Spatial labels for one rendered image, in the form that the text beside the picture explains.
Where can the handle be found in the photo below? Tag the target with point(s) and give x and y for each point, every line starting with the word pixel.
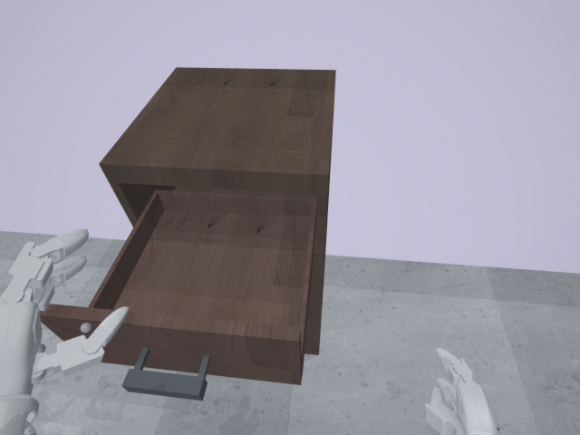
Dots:
pixel 167 384

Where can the drawer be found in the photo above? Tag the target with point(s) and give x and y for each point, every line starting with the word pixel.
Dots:
pixel 226 275

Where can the right robot hand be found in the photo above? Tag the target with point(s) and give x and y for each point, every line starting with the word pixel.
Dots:
pixel 469 411

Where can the cabinet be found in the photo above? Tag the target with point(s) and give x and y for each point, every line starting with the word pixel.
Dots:
pixel 261 132

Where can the left robot hand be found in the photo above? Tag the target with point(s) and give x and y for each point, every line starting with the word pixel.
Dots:
pixel 33 277

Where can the left robot forearm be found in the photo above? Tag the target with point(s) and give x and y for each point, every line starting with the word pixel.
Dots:
pixel 17 412

